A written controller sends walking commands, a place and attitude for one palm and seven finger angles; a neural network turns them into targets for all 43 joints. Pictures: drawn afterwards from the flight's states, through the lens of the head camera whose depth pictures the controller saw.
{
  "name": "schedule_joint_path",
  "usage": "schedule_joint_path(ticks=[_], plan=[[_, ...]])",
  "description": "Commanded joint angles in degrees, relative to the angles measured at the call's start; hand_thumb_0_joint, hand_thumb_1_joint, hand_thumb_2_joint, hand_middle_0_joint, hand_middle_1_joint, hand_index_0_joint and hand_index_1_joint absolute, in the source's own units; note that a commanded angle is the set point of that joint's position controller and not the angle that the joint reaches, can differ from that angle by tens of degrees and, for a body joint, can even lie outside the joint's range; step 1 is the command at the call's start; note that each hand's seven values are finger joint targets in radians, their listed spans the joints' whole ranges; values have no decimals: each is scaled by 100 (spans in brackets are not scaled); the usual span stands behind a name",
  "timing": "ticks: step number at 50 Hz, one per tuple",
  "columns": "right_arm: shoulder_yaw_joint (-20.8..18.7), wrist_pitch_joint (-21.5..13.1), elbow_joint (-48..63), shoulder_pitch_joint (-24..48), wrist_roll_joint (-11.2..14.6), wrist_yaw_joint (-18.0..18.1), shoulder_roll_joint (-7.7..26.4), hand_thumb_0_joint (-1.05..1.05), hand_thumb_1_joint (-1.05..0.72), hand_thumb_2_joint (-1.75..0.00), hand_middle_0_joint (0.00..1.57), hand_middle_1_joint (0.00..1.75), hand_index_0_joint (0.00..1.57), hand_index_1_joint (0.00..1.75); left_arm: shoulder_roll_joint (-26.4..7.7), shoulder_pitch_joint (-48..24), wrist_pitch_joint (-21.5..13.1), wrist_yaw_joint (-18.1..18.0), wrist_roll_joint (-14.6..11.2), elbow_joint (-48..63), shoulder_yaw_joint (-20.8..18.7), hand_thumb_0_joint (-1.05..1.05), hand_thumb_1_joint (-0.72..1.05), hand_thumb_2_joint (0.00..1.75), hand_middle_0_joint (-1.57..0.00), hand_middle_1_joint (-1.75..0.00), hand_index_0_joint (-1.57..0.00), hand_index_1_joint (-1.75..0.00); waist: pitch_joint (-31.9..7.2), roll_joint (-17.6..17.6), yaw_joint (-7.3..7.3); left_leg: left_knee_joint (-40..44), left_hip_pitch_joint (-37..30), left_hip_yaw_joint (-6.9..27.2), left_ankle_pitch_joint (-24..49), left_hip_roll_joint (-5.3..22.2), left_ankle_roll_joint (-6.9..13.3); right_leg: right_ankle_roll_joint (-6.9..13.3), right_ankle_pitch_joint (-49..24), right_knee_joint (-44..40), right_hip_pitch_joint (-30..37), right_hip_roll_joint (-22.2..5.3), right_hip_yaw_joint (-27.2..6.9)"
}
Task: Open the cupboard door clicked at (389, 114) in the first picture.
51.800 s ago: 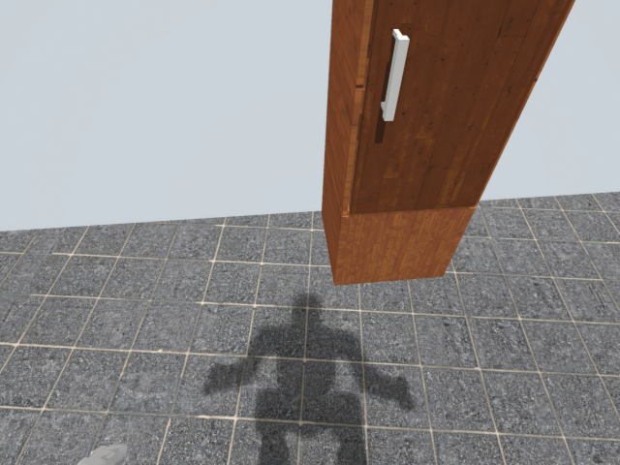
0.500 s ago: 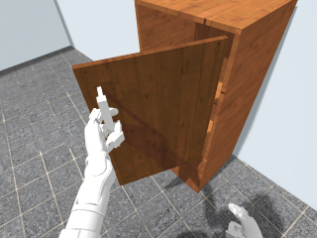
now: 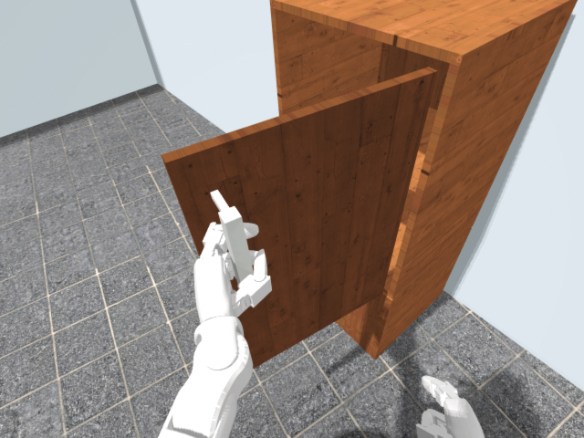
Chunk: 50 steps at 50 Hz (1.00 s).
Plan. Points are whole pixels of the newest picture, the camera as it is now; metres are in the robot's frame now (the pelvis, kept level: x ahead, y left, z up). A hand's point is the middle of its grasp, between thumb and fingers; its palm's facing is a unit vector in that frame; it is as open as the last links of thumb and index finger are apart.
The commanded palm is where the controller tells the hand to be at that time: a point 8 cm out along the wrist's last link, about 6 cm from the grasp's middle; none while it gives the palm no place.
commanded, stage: open thumb and fingers to let go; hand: left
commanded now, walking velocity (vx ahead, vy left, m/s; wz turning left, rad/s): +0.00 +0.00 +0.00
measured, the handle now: (235, 251) +0.33 +0.10 +0.11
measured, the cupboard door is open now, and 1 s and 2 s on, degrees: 80 79 79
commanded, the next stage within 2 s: slide the hand sideways off the handle in 0.66 s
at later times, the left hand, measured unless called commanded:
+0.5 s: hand (251, 279) +0.29 +0.07 +0.11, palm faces +0.25 -0.97 +0.00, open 14.1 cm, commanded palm +0.25 +0.11 +0.10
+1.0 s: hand (240, 300) +0.26 +0.08 +0.10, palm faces -0.24 -0.97 -0.05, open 16.4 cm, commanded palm +0.24 +0.12 +0.10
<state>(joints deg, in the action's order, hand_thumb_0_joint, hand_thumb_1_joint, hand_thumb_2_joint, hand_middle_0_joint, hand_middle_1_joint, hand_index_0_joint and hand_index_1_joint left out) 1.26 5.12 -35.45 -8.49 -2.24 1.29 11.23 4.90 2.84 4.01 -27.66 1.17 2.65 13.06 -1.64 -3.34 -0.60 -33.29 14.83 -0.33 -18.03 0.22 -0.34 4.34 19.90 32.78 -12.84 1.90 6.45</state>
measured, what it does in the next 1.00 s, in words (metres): stands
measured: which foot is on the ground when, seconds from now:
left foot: down 0.00-1.00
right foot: down 0.00-1.00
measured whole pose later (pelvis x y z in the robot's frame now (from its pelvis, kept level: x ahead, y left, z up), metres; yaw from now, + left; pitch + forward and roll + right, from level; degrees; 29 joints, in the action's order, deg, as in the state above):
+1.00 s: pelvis -0.03 +0.03 +0.00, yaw +0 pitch -2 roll +0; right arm 3.6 3.0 -34.3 -11.0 1.1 2.4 12.2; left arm -6.1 -5.5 -1.2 1.9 -8.1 -7.6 12.6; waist -1.1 -3.5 -1.3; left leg -34.2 15.9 -1.5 -16.2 -1.8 2.4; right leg 2.0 17.8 34.1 -14.1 -0.3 5.5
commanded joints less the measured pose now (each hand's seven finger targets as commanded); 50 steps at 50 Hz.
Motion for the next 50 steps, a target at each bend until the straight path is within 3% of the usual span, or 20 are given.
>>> schedule_joint_path(ticks=[1,12,14,20,21,27,32,38,39,40,41,42,44,46,47,49,50], plan=[[-71,-304,934,755,32,55,330,0,-90,-90,20,30,20,30,192,-1617,-448,79,33,1080,-80,0,27,63,-35,-128,-35,-128,-1035,876,-17,158,-413,90,1231,-109,189,-410,-2253,-728,228,-480,-746],[-81,-264,984,793,32,-12,313,0,-90,-90,20,30,20,30,283,-1717,-458,25,70,1019,-39,0,-50,30,-30,-120,-30,-120,-1001,876,-78,226,-476,92,1337,-53,178,-323,-2045,-689,188,-400,-630],[-90,-263,1000,810,30,-28,316,0,-90,-90,20,30,20,30,336,-1709,-456,-21,118,1060,19,0,-50,30,-30,-120,-30,-120,-991,836,-70,215,-471,82,1348,-43,182,-299,-1945,-669,134,-373,-599],[-78,-260,909,835,49,-29,330,0,-90,-90,20,30,20,30,336,-2123,-472,-81,198,855,123,0,-50,30,-25,-90,-25,-90,-736,777,21,242,-471,148,973,-18,176,-241,-1045,-828,-170,-336,-586],[-83,-272,929,879,51,-30,328,0,-90,-90,20,30,20,30,386,-2181,-473,-95,206,843,154,0,-50,30,-24,-85,-24,-85,-710,630,4,250,-483,142,918,-14,178,-233,-930,-824,-242,-327,-578],[-112,-283,913,828,54,-63,329,0,-90,-90,20,30,20,30,483,-2136,-463,-172,170,774,168,0,-50,30,-19,-55,-19,-55,-1037,680,-53,294,-519,178,1110,35,139,-187,-1095,-631,-116,-251,-439],[-104,-256,901,883,44,-83,327,0,-90,-90,20,30,20,30,501,-2349,-413,-329,261,704,195,0,-50,30,-15,-30,-15,-30,-906,680,-52,280,-464,180,995,36,141,-184,-880,-657,-233,-250,-441],[-68,-179,836,997,60,-74,314,0,-90,-90,20,30,20,30,498,-2752,-327,-423,194,407,100,0,-50,30,-15,-30,-15,-30,-731,716,-35,326,-393,198,676,8,137,-180,-430,-788,-334,-253,-464],[-45,-155,687,536,40,-117,529,0,-90,-90,20,30,20,30,132,-2605,-584,822,624,260,1219,0,-50,30,-15,-30,-15,-30,-452,972,457,399,-572,235,909,-4,207,-197,-995,-591,-519,-244,-598],[-105,-137,869,445,144,-61,523,0,-90,-90,20,30,20,30,-233,-2887,-826,1502,365,534,843,0,-50,30,-15,-30,-15,-30,-986,594,297,361,-606,195,1106,-16,219,-155,-1351,-421,-348,-254,-576],[-63,-172,940,475,162,7,481,0,-90,-90,20,30,20,30,-471,-2939,-1023,1879,282,659,736,0,-50,30,-15,-30,-15,-30,-1248,511,187,335,-655,200,1295,-52,234,-137,-1637,-301,-182,-244,-590],[-43,-220,1017,501,184,49,468,0,-90,-90,20,30,20,30,-530,-2994,-1132,2222,178,810,752,0,-50,30,-15,-30,-15,-30,-1441,251,165,306,-769,179,1343,-69,241,-134,-1741,-284,-119,-250,-593],[8,-358,1080,498,265,93,490,0,-90,-90,20,30,20,30,-505,-2913,-1186,2948,-212,582,791,0,-50,30,-15,-30,-15,-30,-1308,328,263,302,-774,223,1184,-69,252,-144,-1588,-329,-224,-222,-524],[84,-490,1157,589,368,128,515,0,-90,-90,20,30,20,30,-292,-2713,-1025,3324,-796,230,642,0,-50,30,-15,-30,-15,-30,-816,585,277,433,-581,321,746,-20,220,-165,-1095,-458,-388,-151,-406],[86,-576,1180,672,391,155,547,0,-90,-90,20,30,20,30,-365,-2710,-959,3350,-1036,279,360,0,-50,30,-15,-30,-15,-30,-778,684,190,482,-490,352,502,-25,205,-185,-795,-525,-413,-132,-374],[105,-714,1169,733,406,162,590,0,-90,-90,20,30,20,30,-461,-2581,-821,3240,-1305,257,-40,0,-50,30,-15,-30,-15,-30,-696,927,74,565,-342,392,214,-30,191,-218,-399,-615,-438,-125,-357],[100,-764,1163,739,412,126,587,0,-90,-90,20,30,20,30,-524,-2344,-802,3150,-1310,233,-160,0,-50,30,-15,-30,-15,-30,-624,838,-14,603,-327,379,187,-11,161,-204,-311,-601,-429,-127,-339]])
